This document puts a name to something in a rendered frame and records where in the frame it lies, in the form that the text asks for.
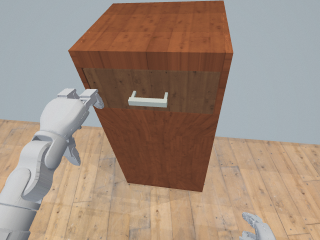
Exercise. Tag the right robot hand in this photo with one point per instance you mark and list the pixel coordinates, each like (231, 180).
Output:
(262, 230)

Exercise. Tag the handle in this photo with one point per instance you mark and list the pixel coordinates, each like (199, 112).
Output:
(148, 102)

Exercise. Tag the left robot hand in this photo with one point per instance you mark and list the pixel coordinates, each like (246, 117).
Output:
(66, 113)

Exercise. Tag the left robot forearm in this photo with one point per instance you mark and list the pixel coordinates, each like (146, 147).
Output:
(29, 183)

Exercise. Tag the drawer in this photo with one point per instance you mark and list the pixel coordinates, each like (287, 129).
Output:
(188, 91)

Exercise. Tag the cabinet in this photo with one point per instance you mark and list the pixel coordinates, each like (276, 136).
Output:
(160, 148)

